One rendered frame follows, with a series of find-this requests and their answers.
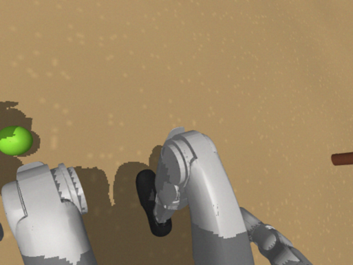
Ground right robot foot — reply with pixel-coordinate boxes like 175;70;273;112
136;169;172;237

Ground right robot arm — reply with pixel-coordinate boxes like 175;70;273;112
252;224;312;265

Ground right robot hand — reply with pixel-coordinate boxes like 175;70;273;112
240;207;264;243

